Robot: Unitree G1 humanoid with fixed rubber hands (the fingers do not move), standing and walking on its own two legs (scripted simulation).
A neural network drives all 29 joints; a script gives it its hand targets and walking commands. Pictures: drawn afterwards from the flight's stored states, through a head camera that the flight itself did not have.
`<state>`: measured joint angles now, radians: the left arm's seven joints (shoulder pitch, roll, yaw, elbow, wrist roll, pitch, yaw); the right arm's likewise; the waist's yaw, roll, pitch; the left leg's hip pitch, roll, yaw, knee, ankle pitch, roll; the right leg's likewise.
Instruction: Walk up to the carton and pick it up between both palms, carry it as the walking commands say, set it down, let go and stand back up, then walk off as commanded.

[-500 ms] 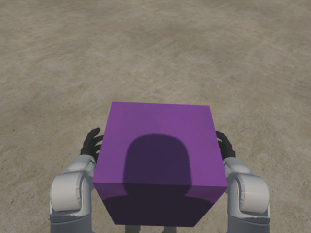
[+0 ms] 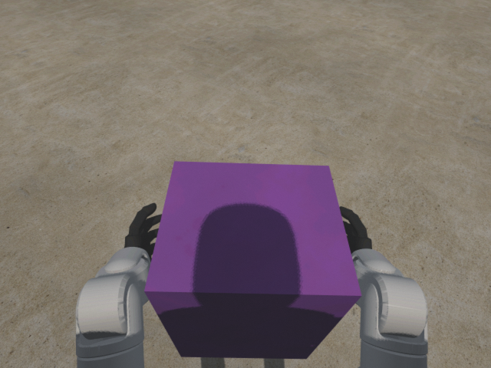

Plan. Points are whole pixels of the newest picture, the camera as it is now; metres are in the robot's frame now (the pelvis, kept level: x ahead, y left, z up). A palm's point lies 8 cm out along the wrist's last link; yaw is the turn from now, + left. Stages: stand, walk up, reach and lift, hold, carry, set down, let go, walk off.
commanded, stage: carry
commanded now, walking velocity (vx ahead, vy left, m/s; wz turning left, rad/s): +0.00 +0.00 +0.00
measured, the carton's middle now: (247, 271) +0.26 +0.00 +0.03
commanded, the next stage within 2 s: none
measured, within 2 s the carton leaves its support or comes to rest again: neither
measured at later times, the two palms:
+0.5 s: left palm (138, 270) +0.23 +0.15 +0.09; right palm (363, 268) +0.24 -0.16 +0.08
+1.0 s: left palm (134, 295) +0.20 +0.15 +0.09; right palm (372, 293) +0.21 -0.16 +0.09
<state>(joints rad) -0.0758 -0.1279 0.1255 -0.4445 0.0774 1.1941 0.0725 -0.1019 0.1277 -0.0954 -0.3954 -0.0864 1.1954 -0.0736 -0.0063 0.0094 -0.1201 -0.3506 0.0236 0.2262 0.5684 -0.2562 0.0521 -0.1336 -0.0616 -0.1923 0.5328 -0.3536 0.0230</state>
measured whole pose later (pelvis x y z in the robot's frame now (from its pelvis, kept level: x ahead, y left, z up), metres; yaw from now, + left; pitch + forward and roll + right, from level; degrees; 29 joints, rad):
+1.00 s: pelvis -0.05 -0.01 -0.01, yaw +1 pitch +1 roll +0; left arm -0.10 -0.13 0.14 -0.39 0.09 1.22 0.07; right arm -0.13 0.13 -0.11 -0.33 -0.10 1.22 -0.07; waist -0.01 0.02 -0.11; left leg -0.32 0.02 0.19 0.53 -0.23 0.06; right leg -0.22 -0.07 -0.18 0.55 -0.35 -0.01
